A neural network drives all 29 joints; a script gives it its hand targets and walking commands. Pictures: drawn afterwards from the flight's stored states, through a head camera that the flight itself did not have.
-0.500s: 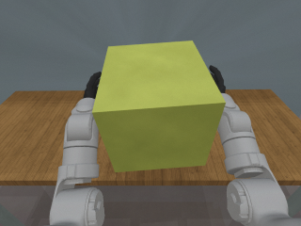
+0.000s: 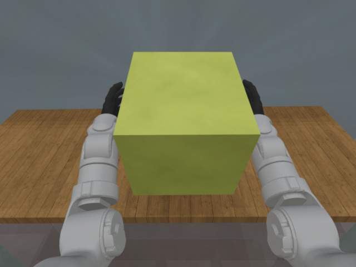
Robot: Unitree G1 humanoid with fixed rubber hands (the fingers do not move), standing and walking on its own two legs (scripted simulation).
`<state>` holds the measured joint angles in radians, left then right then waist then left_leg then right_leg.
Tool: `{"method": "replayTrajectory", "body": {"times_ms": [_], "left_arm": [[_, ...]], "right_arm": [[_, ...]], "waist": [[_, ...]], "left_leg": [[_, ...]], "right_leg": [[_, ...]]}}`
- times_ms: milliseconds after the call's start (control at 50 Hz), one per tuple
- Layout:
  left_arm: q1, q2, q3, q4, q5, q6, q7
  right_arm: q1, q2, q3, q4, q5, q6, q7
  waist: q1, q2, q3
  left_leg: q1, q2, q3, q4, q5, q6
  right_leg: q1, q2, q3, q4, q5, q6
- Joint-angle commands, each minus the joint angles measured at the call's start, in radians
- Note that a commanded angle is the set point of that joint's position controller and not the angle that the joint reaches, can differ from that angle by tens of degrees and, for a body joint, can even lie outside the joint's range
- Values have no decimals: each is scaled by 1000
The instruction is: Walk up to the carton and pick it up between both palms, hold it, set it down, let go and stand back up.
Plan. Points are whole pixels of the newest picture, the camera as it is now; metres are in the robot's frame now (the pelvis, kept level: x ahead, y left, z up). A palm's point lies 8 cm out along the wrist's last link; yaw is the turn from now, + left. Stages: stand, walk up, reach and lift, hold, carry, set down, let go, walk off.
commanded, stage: set down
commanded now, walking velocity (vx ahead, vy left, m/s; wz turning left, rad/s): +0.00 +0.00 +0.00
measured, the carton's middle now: (183, 122) +0.38 +0.00 +0.19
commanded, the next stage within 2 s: none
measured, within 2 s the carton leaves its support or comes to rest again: neither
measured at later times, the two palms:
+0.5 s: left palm (111, 122) +0.41 +0.18 +0.17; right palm (244, 116) +0.39 -0.14 +0.18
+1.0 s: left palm (116, 123) +0.43 +0.17 +0.15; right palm (242, 120) +0.41 -0.15 +0.17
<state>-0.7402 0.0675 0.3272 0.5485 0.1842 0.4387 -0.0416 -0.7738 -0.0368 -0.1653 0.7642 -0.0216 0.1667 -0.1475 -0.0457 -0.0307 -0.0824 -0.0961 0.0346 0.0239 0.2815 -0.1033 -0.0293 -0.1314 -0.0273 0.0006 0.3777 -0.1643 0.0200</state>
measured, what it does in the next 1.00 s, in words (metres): stands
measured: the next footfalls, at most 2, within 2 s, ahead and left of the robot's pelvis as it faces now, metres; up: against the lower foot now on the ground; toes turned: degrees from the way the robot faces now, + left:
none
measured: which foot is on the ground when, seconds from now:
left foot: down 0.00-1.00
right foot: down 0.00-1.00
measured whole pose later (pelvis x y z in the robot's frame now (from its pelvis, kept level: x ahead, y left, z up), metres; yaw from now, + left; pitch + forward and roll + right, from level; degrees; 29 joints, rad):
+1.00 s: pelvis +0.02 +0.01 +0.00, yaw +0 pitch -4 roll +0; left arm -0.78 0.11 0.33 0.81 0.18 0.23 -0.08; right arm -0.75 -0.01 -0.19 0.82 -0.07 0.06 -0.19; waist -0.06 -0.06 -0.03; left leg -0.09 0.03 0.02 0.30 -0.15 -0.03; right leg -0.10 -0.03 0.00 0.34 -0.17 0.02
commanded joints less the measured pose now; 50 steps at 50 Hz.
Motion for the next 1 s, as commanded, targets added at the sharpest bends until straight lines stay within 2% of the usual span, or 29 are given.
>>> {"method": "replayTrajectory", "body": {"times_ms": [0,40,100,140,180,260,280,360,400,420,440,500,520,540,580,600,640,660,680,740,780,800,820,840,860,900,920,940,980], "left_arm": [[-741,-545,-299,-105,-12,-93,-190],[-736,-540,-325,-124,-27,-111,-189],[-700,-546,-333,-134,-37,-125,-190],[-683,-537,-357,-152,-44,-133,-195],[-687,-521,-360,-159,-46,-133,-200],[-678,-505,-338,-118,-37,-145,-210],[-710,-504,-347,-125,-47,-154,-211],[-739,-519,-371,-120,-55,-168,-202],[-724,-503,-348,-72,-50,-170,-210],[-780,-527,-373,-94,-62,-181,-210],[-764,-529,-363,-74,-61,-182,-209],[-804,-513,-361,-45,-62,-210,-205],[-842,-514,-370,-44,-62,-219,-205],[-833,-519,-365,-28,-62,-220,-202],[-876,-529,-384,-30,-73,-236,-200],[-866,-520,-380,5,-80,-244,-202],[-882,-535,-390,7,-89,-258,-199],[-911,-540,-399,-1,-98,-273,-198],[-890,-535,-394,10,-96,-275,-193],[-930,-552,-415,6,-106,-287,-198],[-919,-537,-404,16,-105,-298,-199],[-902,-544,-399,24,-97,-297,-200],[-915,-542,-401,33,-98,-295,-202],[-905,-522,-390,49,-86,-295,-208],[-879,-525,-373,83,-86,-288,-212],[-869,-507,-356,92,-78,-292,-220],[-882,-505,-348,96,-68,-291,-222],[-879,-505,-345,105,-70,-291,-222],[-900,-497,-346,101,-78,-307,-225]], "right_arm": [[-854,615,267,-299,31,-164,120],[-830,638,306,-318,31,-174,108],[-828,657,365,-352,64,-180,94],[-784,649,401,-370,70,-177,79],[-734,649,396,-323,71,-160,67],[-735,653,372,-328,46,-166,64],[-737,649,360,-333,35,-172,63],[-767,656,357,-321,41,-181,65],[-738,649,326,-304,17,-175,60],[-743,650,294,-280,4,-182,61],[-749,645,278,-291,2,-184,63],[-733,643,242,-237,-15,-187,72],[-732,654,221,-206,-21,-191,72],[-753,650,215,-215,-27,-198,75],[-749,665,202,-195,-38,-203,70],[-760,672,211,-222,-44,-212,67],[-782,693,218,-228,-40,-215,61],[-780,703,210,-219,-42,-220,64],[-774,705,219,-222,-33,-218,65],[-752,712,214,-185,-37,-213,59],[-770,728,229,-223,-34,-225,55],[-734,727,241,-193,-30,-218,54],[-760,728,227,-189,-27,-218,52],[-717,712,208,-170,-43,-212,52],[-741,710,201,-195,-43,-212,50],[-730,721,207,-194,-43,-210,47],[-728,726,209,-186,-41,-202,50],[-746,710,190,-207,-56,-210,48],[-714,723,197,-170,-56,-206,47]], "waist": [[16,-58,-315],[0,-75,-382],[15,-78,-431],[-15,-95,-453],[-34,-79,-410],[-40,-85,-400],[-47,-74,-420],[-49,-30,-403],[-56,-57,-350],[-85,-38,-381],[-75,-18,-361],[-80,-14,-350],[-83,19,-346],[-83,9,-348],[-95,10,-374],[-95,-18,-389],[-92,-24,-393],[-91,2,-426],[-86,-7,-417],[-115,-2,-430],[-98,-12,-472],[-98,-3,-465],[-97,3,-452],[-112,-3,-426],[-103,-12,-403],[-104,-32,-406],[-98,-15,-394],[-102,-24,-395],[-110,-28,-397]], "left_leg": [[88,-88,88,-56,-24,65],[94,-94,92,-38,30,57],[100,-102,80,-21,77,59],[108,-106,67,-2,132,50],[102,-107,66,-11,98,44],[87,-113,59,-11,78,49],[91,-112,63,-15,53,49],[79,-107,62,-19,62,43],[69,-108,60,-19,39,46],[72,-108,64,-26,20,41],[74,-102,61,-29,26,38],[61,-99,67,-44,-22,45],[55,-97,73,-47,-23,40],[47,-96,76,-49,-36,39],[52,-95,78,-41,-26,40],[41,-98,76,-39,-26,40],[15,-98,75,-42,-27,44],[17,-97,78,-39,-16,38],[21,-98,72,-34,-2,40],[15,-99,73,-31,12,38],[10,-103,70,-18,49,38],[6,-103,71,-22,54,37],[-8,-105,74,-27,29,37],[1,-103,69,-32,17,39],[-7,-102,72,-36,5,44],[-20,-107,71,-35,2,49],[-17,-109,77,-43,-7,49],[-17,-107,74,-41,-11,47],[-13,-105,70,-40,-7,49]], "right_leg": [[300,39,-58,-150,82,39],[358,38,-52,-127,214,49],[389,33,-45,-108,331,65],[446,33,-40,-84,461,78],[446,29,-38,-89,454,85],[424,29,-38,-91,479,86],[422,27,-38,-90,440,85],[406,25,-42,-84,432,80],[391,26,-41,-102,402,77],[381,32,-46,-102,370,79],[373,35,-55,-110,328,72],[340,36,-49,-126,251,66],[326,31,-52,-130,229,62],[318,35,-48,-132,205,63],[319,30,-46,-131,212,60],[339,30,-46,-125,253,65],[341,29,-44,-117,278,72],[337,33,-43,-116,265,67],[343,29,-40,-116,287,67],[352,26,-37,-109,334,72],[380,20,-33,-96,410,77],[394,19,-27,-93,443,76],[381,18,-28,-93,421,81],[375,18,-29,-103,397,79],[370,16,-27,-109,387,79],[392,9,-25,-94,438,86],[392,10,-22,-92,426,88],[385,13,-26,-98,410,88],[385,9,-22,-95,426,86]]}}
